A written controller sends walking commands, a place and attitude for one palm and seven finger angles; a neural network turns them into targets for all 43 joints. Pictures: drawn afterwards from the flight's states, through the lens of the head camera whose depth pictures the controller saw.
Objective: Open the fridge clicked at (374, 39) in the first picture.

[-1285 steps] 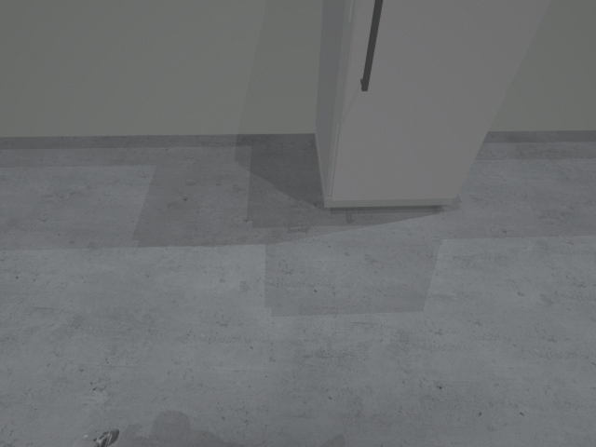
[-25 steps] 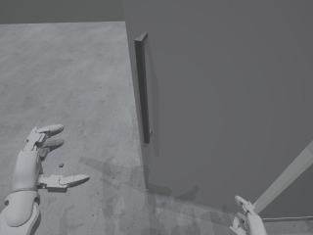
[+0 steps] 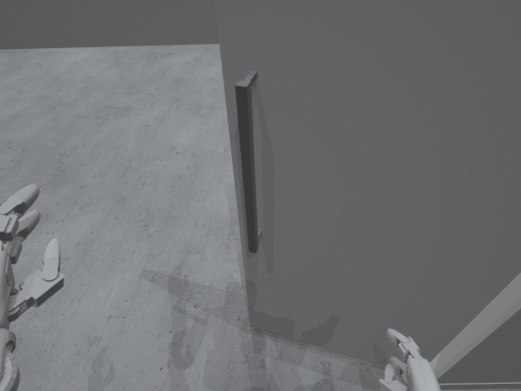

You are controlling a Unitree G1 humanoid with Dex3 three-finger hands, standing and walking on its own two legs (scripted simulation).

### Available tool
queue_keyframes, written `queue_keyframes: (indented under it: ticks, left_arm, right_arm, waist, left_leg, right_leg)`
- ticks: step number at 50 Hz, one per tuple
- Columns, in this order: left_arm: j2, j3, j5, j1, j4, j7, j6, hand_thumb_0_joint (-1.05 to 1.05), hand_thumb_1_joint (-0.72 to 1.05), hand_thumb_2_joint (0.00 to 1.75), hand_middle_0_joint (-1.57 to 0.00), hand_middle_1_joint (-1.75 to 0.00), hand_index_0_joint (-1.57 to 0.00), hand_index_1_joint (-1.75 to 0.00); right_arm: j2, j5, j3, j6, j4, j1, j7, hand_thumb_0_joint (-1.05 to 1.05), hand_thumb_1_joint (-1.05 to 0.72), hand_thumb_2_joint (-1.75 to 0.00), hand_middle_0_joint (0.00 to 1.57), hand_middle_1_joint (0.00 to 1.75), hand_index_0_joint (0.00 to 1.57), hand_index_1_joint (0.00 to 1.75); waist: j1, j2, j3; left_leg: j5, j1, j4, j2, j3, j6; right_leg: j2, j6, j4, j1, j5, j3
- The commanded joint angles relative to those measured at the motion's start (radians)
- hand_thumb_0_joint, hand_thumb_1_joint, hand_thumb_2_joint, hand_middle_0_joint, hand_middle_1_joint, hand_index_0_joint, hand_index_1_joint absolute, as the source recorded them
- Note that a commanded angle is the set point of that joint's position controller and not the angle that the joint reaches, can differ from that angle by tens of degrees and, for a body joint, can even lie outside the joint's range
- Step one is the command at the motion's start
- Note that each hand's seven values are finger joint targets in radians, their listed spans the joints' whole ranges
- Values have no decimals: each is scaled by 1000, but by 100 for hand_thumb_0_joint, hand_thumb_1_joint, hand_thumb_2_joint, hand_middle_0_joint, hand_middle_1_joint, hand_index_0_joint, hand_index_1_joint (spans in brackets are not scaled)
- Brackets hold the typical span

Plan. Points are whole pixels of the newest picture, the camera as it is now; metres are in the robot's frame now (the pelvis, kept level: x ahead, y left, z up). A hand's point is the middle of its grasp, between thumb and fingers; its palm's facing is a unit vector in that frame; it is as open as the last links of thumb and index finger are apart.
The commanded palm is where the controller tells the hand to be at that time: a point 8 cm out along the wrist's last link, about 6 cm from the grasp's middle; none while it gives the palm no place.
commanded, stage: draw the hand back to the body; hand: left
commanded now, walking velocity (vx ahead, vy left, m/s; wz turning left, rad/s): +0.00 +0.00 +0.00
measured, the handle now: (253, 179) +0.47 +0.09 +0.08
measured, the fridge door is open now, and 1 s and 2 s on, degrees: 73 73 73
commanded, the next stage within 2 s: step back with the hand held close in 0.30 s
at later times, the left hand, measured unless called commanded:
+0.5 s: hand (57, 274) +0.18 +0.27 +0.17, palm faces +0.48 -0.78 -0.40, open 7.4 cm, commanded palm +0.13 +0.30 +0.18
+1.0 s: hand (15, 324) +0.13 +0.28 +0.16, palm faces +0.44 -0.77 -0.46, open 7.4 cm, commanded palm +0.07 +0.32 +0.18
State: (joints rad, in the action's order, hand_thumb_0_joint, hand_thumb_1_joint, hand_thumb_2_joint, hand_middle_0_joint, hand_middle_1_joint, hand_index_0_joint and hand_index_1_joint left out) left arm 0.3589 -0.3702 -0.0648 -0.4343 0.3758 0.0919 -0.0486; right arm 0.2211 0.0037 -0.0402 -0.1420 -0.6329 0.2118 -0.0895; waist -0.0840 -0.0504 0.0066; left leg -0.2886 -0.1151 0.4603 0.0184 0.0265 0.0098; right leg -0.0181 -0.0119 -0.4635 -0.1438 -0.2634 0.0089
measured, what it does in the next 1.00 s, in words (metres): shifts its weight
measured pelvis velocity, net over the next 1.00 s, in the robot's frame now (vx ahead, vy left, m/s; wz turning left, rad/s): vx -0.07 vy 0.02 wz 0.00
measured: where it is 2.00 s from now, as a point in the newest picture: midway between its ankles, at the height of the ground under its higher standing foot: outside the picture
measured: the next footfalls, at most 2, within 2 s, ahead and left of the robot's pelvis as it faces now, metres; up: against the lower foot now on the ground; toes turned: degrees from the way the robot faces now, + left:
right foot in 1.62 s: -0.18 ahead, -0.12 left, +0.00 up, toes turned +4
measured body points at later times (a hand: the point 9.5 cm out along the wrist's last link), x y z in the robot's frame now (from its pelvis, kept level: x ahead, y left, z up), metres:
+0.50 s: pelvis -0.01 +0.00 +0.00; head -0.03 -0.02 +0.45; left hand +0.15 +0.31 +0.19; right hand +0.18 -0.22 -0.08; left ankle -0.02 +0.11 -0.74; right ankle -0.01 -0.13 -0.74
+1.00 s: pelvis -0.07 +0.02 -0.01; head -0.06 +0.03 +0.44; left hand +0.10 +0.32 +0.18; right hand +0.10 -0.22 -0.08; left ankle -0.02 +0.11 -0.74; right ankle -0.01 -0.13 -0.74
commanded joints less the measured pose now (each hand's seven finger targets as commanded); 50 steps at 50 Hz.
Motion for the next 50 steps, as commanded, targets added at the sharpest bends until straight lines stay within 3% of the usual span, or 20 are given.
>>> queue_keyframes:
  ticks: [1, 4, 9, 10, 13, 15, 20, 21, 22, 23, 24, 27, 30, 34, 38, 42, 44, 48, 50]
  left_arm:
    - [166, -80, -3, 106, 183, 17, -57, 0, 90, 90, -20, -30, -20, -30]
    - [177, -91, -1, 110, 201, 22, -60, 0, 90, 90, -20, -30, -20, -30]
    - [196, -107, 0, 123, 225, 29, -67, 0, 90, 90, -20, -30, -20, -30]
    - [212, -119, 2, 122, 232, 30, -69, 0, 90, 90, -20, -30, -20, -30]
    - [188, -103, 0, 118, 206, 29, -68, 0, 90, 90, -20, -30, -20, -30]
    - [190, -108, -3, 99, 189, 27, -69, 0, 90, 90, -20, -30, -20, -30]
    - [190, -111, -2, 98, 179, 24, -75, 0, 90, 90, -20, -30, -20, -30]
    - [161, -68, -2, 146, 235, 19, -82, 0, 90, 90, -20, -30, -20, -30]
    - [299, -200, 5, 277, 289, 36, -131, 0, 90, 90, -20, -30, -20, -30]
    - [216, -142, 3, 155, 179, 30, -138, 0, 90, 90, -20, -30, -20, -30]
    - [188, -119, 7, 84, 160, 27, -144, 0, 90, 90, -20, -30, -20, -30]
    - [190, -126, 8, 9, 189, 28, -167, 0, 90, 90, -20, -30, -20, -30]
    - [232, -168, 6, -34, 242, 38, -184, 0, 90, 90, -20, -30, -20, -30]
    - [243, -180, 4, -48, 285, 45, -187, 0, 90, 90, -20, -30, -20, -30]
    - [234, -175, 7, -51, 278, 50, -188, 0, 90, 90, -20, -30, -20, -30]
    - [228, -175, 20, -44, 274, 56, -204, 0, 90, 90, -20, -30, -20, -30]
    - [228, -180, 26, -40, 270, 60, -215, 0, 90, 90, -20, -30, -20, -30]
    - [237, -183, 35, -23, 285, 69, -242, 0, 90, 90, -20, -30, -20, -30]
    - [254, -194, 39, 7, 313, 74, -259, 0, 90, 90, -20, -30, -20, -30]
  right_arm:
    - [99, 1, 45, -45, 153, -118, -9, 0, -90, -90, 20, 30, 20, 30]
    - [95, 3, 46, -43, 155, -121, -11, 0, -90, -90, 20, 30, 20, 30]
    - [90, 5, 42, -47, 154, -129, -14, 0, -90, -90, 20, 30, 20, 30]
    - [93, 5, 43, -50, 151, -130, -15, 0, -90, -90, 20, 30, 20, 30]
    - [87, 3, 40, -50, 149, -131, -16, 0, -90, -90, 20, 30, 20, 30]
    - [91, 4, 44, -51, 147, -132, -17, 0, -90, -90, 20, 30, 20, 30]
    - [92, 5, 45, -51, 146, -134, -13, 0, -90, -90, 20, 30, 20, 30]
    - [88, 5, 41, -56, 154, -140, -10, 0, -90, -90, 20, 30, 20, 30]
    - [121, -8, 47, -31, 187, -143, -2, 0, -90, -90, 20, 30, 20, 30]
    - [109, -5, 48, -14, 165, -132, -2, 0, -90, -90, 20, 30, 20, 30]
    - [107, -2, 54, 1, 171, -125, 3, 0, -90, -90, 20, 30, 20, 30]
    - [109, -4, 67, 35, 182, -118, 9, 0, -90, -90, 20, 30, 20, 30]
    - [118, -4, 75, 56, 200, -122, 2, 0, -90, -90, 20, 30, 20, 30]
    - [120, -11, 80, 80, 234, -116, -8, 0, -90, -90, 20, 30, 20, 30]
    - [127, -13, 82, 85, 244, -110, -12, 0, -90, -90, 20, 30, 20, 30]
    - [134, -13, 83, 72, 245, -102, -10, 0, -90, -90, 20, 30, 20, 30]
    - [135, -14, 85, 64, 244, -94, -8, 0, -90, -90, 20, 30, 20, 30]
    - [131, -11, 85, 43, 236, -78, -1, 0, -90, -90, 20, 30, 20, 30]
    - [139, -6, 87, 31, 226, -74, -2, 0, -90, -90, 20, 30, 20, 30]
  waist:
    - [10, 7, 51]
    - [4, 1, 87]
    - [0, -37, 90]
    - [-2, -26, 84]
    - [3, -25, 46]
    - [1, 0, 43]
    - [-1, -10, 40]
    - [6, -19, 64]
    - [49, -5, 2]
    - [57, 68, -1]
    - [56, 102, 17]
    - [63, 74, 93]
    - [60, 6, 148]
    - [58, -10, 184]
    - [59, -24, 148]
    - [61, -37, 108]
    - [66, -11, 83]
    - [76, 46, 51]
    - [82, 17, 49]
  left_leg:
    - [296, -34, -70, -23, -30, 11]
    - [295, -24, -69, -19, -27, 12]
    - [265, -28, -76, -15, -24, 9]
    - [264, -34, -78, -17, -23, 9]
    - [237, -40, -83, -17, -27, 9]
    - [227, -41, -84, -19, -30, 13]
    - [207, -47, -91, -19, -29, 13]
    - [215, -31, -88, -15, -29, 16]
    - [141, -121, -39, -37, 0, 37]
    - [119, -110, -4, -28, 7, 36]
    - [127, -105, 21, -27, 8, 35]
    - [213, -106, 34, -38, 10, 26]
    - [363, -104, -5, -64, 30, 22]
    - [465, -133, -39, -94, 48, 24]
    - [324, -239, -75, -112, 67, 41]
    - [54, -408, -105, -120, 85, 66]
    - [-115, -478, -93, -104, 86, 73]
    - [-251, -464, -20, -69, 75, 65]
    - [-267, -448, -33, -76, 94, 64]
  right_leg:
    - [6, 20, 58, 30, 217, 34]
    - [6, 21, 53, 45, 216, 35]
    - [6, 23, 60, 53, 190, 33]
    - [7, 24, 65, 57, 187, 32]
    - [10, 23, 71, 34, 165, 34]
    - [9, 22, 80, 35, 160, 30]
    - [8, 22, 83, 37, 139, 29]
    - [4, 21, 80, 45, 152, 25]
    - [-48, 29, 139, -17, 157, -72]
    - [-79, 39, 162, -57, 125, -89]
    - [-97, 46, 173, -75, 121, -107]
    - [-121, 57, 119, -42, 242, -97]
    - [-87, 38, 45, -2, 336, -48]
    - [-38, 10, -34, 42, 389, -19]
    - [-24, 3, -64, 57, 313, -28]
    - [-25, 3, -89, 97, 216, -50]
    - [-37, 11, -69, 89, 149, -79]
    - [-77, 35, 40, -44, -82, -142]
    - [-68, 37, 49, -83, -154, -131]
